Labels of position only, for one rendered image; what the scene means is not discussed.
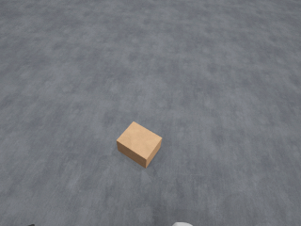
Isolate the carton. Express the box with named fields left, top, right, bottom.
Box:
left=116, top=121, right=162, bottom=168

